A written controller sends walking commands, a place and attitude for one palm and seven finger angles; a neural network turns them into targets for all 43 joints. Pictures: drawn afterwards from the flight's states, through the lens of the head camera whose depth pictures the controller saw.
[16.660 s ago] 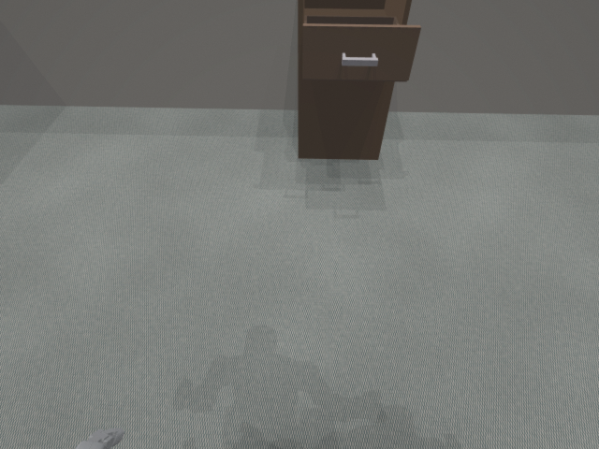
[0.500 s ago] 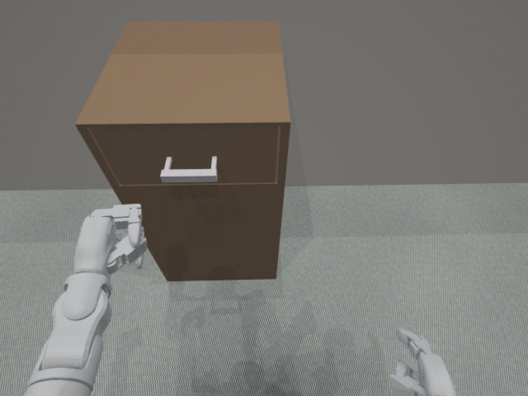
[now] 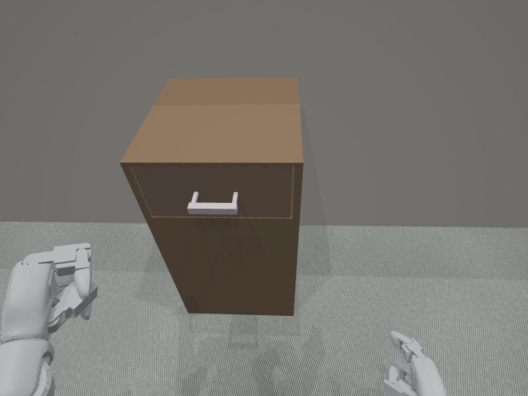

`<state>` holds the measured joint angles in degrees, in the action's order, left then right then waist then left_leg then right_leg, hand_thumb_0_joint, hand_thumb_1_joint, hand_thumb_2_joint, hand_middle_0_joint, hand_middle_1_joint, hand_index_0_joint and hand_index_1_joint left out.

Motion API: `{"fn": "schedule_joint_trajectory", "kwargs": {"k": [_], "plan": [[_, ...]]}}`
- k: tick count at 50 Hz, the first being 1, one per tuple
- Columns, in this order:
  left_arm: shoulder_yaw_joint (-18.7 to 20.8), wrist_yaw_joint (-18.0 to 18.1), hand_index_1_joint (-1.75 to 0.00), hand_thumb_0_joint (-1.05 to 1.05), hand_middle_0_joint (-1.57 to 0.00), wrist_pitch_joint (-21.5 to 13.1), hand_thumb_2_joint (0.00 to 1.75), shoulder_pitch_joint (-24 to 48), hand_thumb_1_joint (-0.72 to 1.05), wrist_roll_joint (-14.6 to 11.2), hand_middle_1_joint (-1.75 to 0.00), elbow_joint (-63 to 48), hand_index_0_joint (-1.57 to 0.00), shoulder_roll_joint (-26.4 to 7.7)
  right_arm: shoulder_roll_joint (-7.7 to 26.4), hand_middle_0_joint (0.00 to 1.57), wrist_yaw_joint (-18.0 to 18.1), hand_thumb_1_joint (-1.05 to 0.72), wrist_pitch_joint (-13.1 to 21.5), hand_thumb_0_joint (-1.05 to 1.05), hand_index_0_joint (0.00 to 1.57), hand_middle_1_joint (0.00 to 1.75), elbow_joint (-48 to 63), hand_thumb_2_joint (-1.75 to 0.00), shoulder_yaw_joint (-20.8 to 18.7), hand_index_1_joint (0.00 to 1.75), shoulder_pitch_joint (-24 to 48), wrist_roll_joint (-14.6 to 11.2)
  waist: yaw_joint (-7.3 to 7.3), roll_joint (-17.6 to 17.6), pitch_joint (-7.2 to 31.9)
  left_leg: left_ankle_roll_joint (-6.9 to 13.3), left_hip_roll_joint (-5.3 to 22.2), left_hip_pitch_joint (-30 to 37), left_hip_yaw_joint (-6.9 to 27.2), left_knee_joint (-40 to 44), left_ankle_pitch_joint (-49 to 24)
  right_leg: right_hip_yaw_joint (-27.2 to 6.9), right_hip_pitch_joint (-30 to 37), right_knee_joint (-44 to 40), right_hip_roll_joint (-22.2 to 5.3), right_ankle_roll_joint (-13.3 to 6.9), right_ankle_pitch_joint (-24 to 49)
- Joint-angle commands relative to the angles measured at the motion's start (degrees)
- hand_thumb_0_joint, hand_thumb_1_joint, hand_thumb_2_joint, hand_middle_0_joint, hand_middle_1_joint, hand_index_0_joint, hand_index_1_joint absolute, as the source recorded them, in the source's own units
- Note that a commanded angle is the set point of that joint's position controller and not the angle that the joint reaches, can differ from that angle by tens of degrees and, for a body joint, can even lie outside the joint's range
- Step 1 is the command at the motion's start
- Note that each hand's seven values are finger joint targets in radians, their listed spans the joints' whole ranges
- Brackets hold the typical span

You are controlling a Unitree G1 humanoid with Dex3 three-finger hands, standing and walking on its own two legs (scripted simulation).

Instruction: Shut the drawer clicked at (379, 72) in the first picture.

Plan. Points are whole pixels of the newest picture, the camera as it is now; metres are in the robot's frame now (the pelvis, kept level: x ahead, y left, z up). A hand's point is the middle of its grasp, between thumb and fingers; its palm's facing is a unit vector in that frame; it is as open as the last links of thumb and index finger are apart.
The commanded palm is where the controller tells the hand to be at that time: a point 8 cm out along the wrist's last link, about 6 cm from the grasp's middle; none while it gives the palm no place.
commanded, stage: draw the hand back to the body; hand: left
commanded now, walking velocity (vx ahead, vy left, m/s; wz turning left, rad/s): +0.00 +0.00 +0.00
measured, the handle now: (214, 202) +0.56 +0.20 -0.08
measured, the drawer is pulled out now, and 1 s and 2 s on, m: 0.00 0.00 0.00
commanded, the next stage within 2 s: step back with the hand held close in 0.26 s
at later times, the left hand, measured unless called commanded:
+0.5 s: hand (61, 297) +0.17 +0.24 +0.17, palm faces +0.39 -0.81 -0.43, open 3.2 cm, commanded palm +0.11 +0.28 +0.17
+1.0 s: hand (29, 341) +0.13 +0.26 +0.15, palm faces +0.33 -0.80 -0.50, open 3.2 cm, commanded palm +0.07 +0.30 +0.17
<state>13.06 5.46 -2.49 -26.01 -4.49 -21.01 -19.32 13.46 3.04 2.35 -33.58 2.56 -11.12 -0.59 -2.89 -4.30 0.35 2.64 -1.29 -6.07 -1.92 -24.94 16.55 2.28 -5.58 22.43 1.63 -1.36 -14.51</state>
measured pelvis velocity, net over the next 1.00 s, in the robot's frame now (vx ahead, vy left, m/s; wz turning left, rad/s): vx -0.07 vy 0.03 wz -0.02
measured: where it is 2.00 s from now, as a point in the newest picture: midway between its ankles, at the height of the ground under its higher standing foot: outside the picture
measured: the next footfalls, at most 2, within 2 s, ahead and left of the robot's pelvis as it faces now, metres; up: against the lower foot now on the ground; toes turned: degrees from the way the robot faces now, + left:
left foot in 1.76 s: -0.10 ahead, +0.13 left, +0.00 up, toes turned +1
right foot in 1.96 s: -0.25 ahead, -0.10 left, +0.00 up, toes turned +0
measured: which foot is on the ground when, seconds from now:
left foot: down 0.00-1.00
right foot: down 0.00-1.00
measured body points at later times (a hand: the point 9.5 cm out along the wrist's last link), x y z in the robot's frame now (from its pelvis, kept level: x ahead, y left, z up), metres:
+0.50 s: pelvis -0.02 +0.00 +0.00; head -0.03 -0.02 +0.45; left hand +0.15 +0.28 +0.19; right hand +0.16 -0.23 -0.08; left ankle -0.03 +0.09 -0.74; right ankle -0.02 -0.10 -0.74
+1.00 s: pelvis -0.07 +0.03 -0.01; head -0.04 +0.02 +0.44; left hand +0.11 +0.30 +0.18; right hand +0.11 -0.21 -0.09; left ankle -0.03 +0.09 -0.74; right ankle -0.02 -0.10 -0.74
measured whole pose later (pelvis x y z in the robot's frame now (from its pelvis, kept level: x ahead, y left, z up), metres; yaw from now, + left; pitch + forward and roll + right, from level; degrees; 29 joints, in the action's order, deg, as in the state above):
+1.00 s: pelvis -0.07 +0.03 -0.01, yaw -1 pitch +1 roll -1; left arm 21.4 7.3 -13.3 -35.0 -1.0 -31.2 -21.7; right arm 12.3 3.9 3.3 -31.0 -0.5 -10.4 -0.2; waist -0.5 -1.3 -2.1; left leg 5.3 -2.7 -19.2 -4.5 -31.7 13.8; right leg 0.3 -19.8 30.6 -0.2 0.8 -11.8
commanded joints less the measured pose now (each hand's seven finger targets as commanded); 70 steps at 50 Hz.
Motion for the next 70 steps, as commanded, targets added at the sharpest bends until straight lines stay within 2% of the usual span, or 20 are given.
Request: {"fn": "schedule_joint_trajectory", "kwargs": {"k": [1,4,8,15,19,20,21,24,27,29,32,38,42,47,52,56,59,61,63,70], "plan": [[9.16,1.15,-1.6,0.0,-1.4,-5.04,0.9,0.59,0.9,-0.21,-1.6,-17.95,-1.4,-10.6,5.53,0.2,0.16,-0.9,5.1,0.0,0.2,0.3,9.35,-0.9,-2.93,0.3,7.05,-0.07,-0.29,1.05,5.87,-0.86,3.05,1.03,2.38,2.1,-19.18,-2.03,1.88,-1.58,-2.1,-0.36,16.62],[10.85,1.14,-1.6,0.0,-1.4,-5.84,0.9,-2.66,0.9,-0.47,-1.6,-19.75,-1.4,-10.96,5.43,0.2,0.37,-0.9,5.87,0.0,0.2,0.3,9.3,-0.9,-3.25,0.3,7.36,-0.3,-0.59,1.48,3.92,-0.73,3.07,0.17,2.19,2.1,-16.06,-2.6,0.94,-2.4,-2.04,-0.44,14.53],[7.96,0.92,-1.6,0.0,-1.4,-5.92,0.9,-1.0,0.9,-0.22,-1.6,-13.89,-1.4,-7.57,5.7,0.2,0.81,-0.9,5.91,0.0,0.2,0.3,8.12,-0.9,-3.61,0.3,6.96,-0.33,0.58,4.59,-2.22,-0.32,3.09,-1.18,2.11,2.34,-9.74,-2.81,-3.65,-4.24,-2.1,-0.05,7.41],[9.91,1.8,-1.6,0.0,-1.4,-7.73,0.9,0.1,0.9,0.3,-1.6,-18.2,-1.4,-10.09,5.33,0.2,1.43,-0.9,7.8,0.0,0.2,0.3,8.32,-0.9,-3.48,0.3,6.99,0.08,-0.59,0.6,3.39,-0.13,2.58,0.45,2.24,2.23,-10.2,-3.27,-0.56,-3.46,-2.55,-0.45,7.79],[9.75,1.72,-1.6,0.0,-1.4,-7.61,0.9,-0.34,0.9,0.23,-1.6,-17.31,-1.4,-9.47,5.07,0.2,1.2,-0.9,8.24,0.0,0.2,0.3,7.92,-0.9,-3.31,0.3,7.14,0.02,-0.53,0.99,0.72,-0.51,2.8,-0.61,2.56,2.68,-10.51,-3.26,-1.0,-3.53,-2.24,-0.61,8.18],[18.75,2.17,-1.6,0.0,-1.4,-10.94,0.9,8.25,0.9,0.36,-1.6,-22.35,-1.4,-17.82,6.88,0.2,0.92,-0.9,7.04,0.0,0.2,0.3,9.49,-0.9,-3.73,0.3,5.88,0.04,2.16,3.74,-4.58,0.64,3.48,-5.4,4.1,1.7,-5.12,-11.74,-6.65,-7.51,-5.52,-0.52,8.87],[16.35,1.83,-1.6,0.0,-1.4,-11.49,0.9,2.4,0.9,0.74,-1.6,-15.44,-1.4,-13.68,5.75,0.2,0.93,-0.9,6.29,0.0,0.2,0.3,7.47,-0.9,-3.97,0.3,5.63,0.33,2.6,6.25,-4.14,0.73,3.12,-3.9,4.37,-0.06,-4.3,-12.87,-8.32,-8.85,-7.05,-0.88,7.89],[11.97,1.09,-1.6,0.0,-1.4,-12.57,0.9,-4.41,0.9,1.28,-1.6,-13.54,-1.4,-8.47,6.31,0.2,0.34,-0.9,4.59,0.0,0.2,0.3,7.79,-0.9,-4.64,0.3,5.34,0.73,2.9,3.44,-0.14,0.48,3.97,-2.73,3.86,1.08,-8.96,-10.34,-6.44,-6.45,-7.01,-0.53,12.78],[11.93,1.29,-1.6,0.0,-1.4,-12.97,0.9,-7.82,0.9,1.48,-1.6,-15.8,-1.4,-8.79,6.66,0.2,0.39,-0.9,3.48,0.0,0.2,0.3,8.85,-0.9,-5.17,0.3,6.04,0.72,2.43,0.52,4.94,0.56,5.05,-3.1,4.27,3.41,-16.05,-6.58,-2.17,-1.71,-5.64,0.34,18.58],[13.6,1.74,-1.6,0.0,-1.4,-12.88,0.9,-9.61,0.9,1.5,-1.6,-16.54,-1.4,-10.34,6.37,0.2,0.49,-0.9,2.7,0.0,0.2,0.3,9.62,-0.9,-5.48,0.3,6.25,0.46,2.21,2.9,7.46,0.57,5.68,-3.92,4.72,3.48,-19.15,-5.56,-0.6,0.19,-5.09,0.81,20.28],[16.2,2.38,-1.6,0.0,-1.4,-13.23,0.9,-10.49,0.9,1.43,-1.6,-18.76,-1.4,-12.9,6.34,0.2,0.87,-0.9,1.95,0.0,0.2,0.3,10.51,-0.9,-5.88,0.3,6.66,0.38,1.86,2.7,9.09,0.39,5.78,-6.64,5.3,3.26,-20.2,-5.44,0.85,1.8,-4.9,0.91,21.51],[15.83,2.67,-1.6,0.0,-1.4,-13.6,0.9,-11.72,0.9,1.71,-1.6,-21.73,-1.4,-12.45,6.5,0.2,1.32,-0.9,2.38,0.0,0.2,0.3,11.27,-0.9,-6.21,0.3,5.66,0.35,1.95,-0.35,9.32,0.52,7.52,-10.1,6.78,3.75,-22.22,-4.9,0.73,6.54,-3.53,1.39,20.17],[15.36,2.66,-1.6,0.0,-1.4,-13.5,0.9,-10.99,0.9,2.21,-1.6,-21.06,-1.4,-11.53,6.93,0.2,1.37,-0.9,3.09,0.0,0.2,0.3,10.99,-0.9,-6.57,0.3,5.2,0.65,2.19,-0.87,6.91,1.78,9.21,-17.08,8.17,5.89,-13.49,-5.32,1.64,9.75,-2.71,1.58,15.3],[15.77,3.13,-1.6,0.0,-1.4,-13.97,0.9,-8.24,0.9,3.13,-1.6,-21.94,-1.4,-11.64,7.18,0.2,1.63,-0.9,4.18,0.0,0.2,0.3,11.47,-0.9,-6.53,0.3,4.6,0.43,3.0,1.89,3.84,3.28,9.01,-29.09,9.66,7.43,8.5,-7.75,5.12,11.24,-2.85,1.43,12.03],[15.79,3.63,-1.6,0.0,-1.4,-14.91,0.9,-7.49,0.9,3.14,-1.6,-23.38,-1.4,-11.94,7.03,0.2,1.43,-0.9,4.82,0.0,0.2,0.3,11.3,-0.9,-6.6,0.3,3.63,0.64,3.89,5.69,3.03,2.26,5.64,-25.35,8.56,1.57,13.24,-12.36,-3.64,3.04,-5.48,-0.26,2.45],[15.36,4.08,-1.6,0.0,-1.4,-15.95,0.9,-8.32,0.9,3.26,-1.6,-24.14,-1.4,-11.38,7.2,0.2,1.37,-0.9,5.2,0.0,0.2,0.3,11.21,-0.9,-6.22,0.3,3.74,0.83,4.02,1.69,2.77,2.45,7.01,-25.56,10.4,4.54,14.37,-9.71,-4.41,4.05,-3.77,0.28,-0.65],[16.65,4.14,-1.6,0.0,-1.4,-16.45,0.9,-9.0,0.9,4.28,-1.6,-25.24,-1.4,-11.64,7.46,0.2,1.8,-0.9,5.86,0.0,0.2,0.3,11.66,-0.9,-6.25,0.3,4.51,0.84,3.16,-5.71,4.51,4.4,12.53,-34.96,15.4,13.08,18.93,-5.04,6.75,16.95,0.63,2.08,7.78],[17.9,3.96,-1.6,0.0,-1.4,-16.77,0.9,-8.43,0.9,4.79,-1.6,-25.98,-1.4,-12.69,7.24,0.2,1.82,-0.9,6.32,0.0,0.2,0.3,11.72,-0.9,-6.64,0.3,4.23,1.13,2.88,-5.54,4.76,5.13,14.19,-36.29,16.4,13.02,15.33,-4.98,7.63,21.34,1.68,2.41,7.84],[18.19,3.61,-1.6,0.0,-1.4,-16.75,0.9,-9.86,0.9,4.31,-1.6,-25.4,-1.4,-12.54,7.03,0.2,1.74,-0.9,6.79,0.0,0.2,0.3,11.37,-0.9,-6.83,0.3,3.98,1.2,2.88,-1.45,5.0,5.17,13.79,-32.82,15.29,9.88,8.01,-5.62,5.2,19.73,1.65,2.14,6.09],[16.83,2.43,-1.6,0.0,-1.4,-18.02,0.9,-9.89,0.9,2.81,-1.6,-26.41,-1.4,-12.19,7.6,0.2,1.02,-0.9,7.23,0.0,0.2,0.3,8.4,-0.9,-6.89,0.3,3.87,1.81,2.89,-3.71,10.8,4.0,13.25,-18.06,10.86,3.85,-17.97,-6.82,-1.01,17.15,0.69,1.74,8.31]]}}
